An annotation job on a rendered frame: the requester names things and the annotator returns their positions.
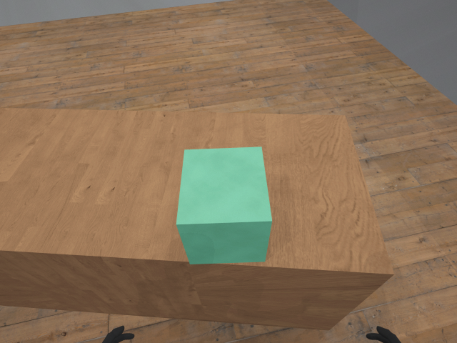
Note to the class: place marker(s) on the carton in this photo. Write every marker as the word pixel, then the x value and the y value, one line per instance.
pixel 224 213

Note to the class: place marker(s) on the robot right hand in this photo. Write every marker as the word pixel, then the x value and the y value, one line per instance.
pixel 384 336

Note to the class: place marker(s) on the robot left hand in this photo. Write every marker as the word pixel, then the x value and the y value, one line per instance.
pixel 116 336

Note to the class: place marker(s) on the pedestal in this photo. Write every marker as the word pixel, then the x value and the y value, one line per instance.
pixel 89 202

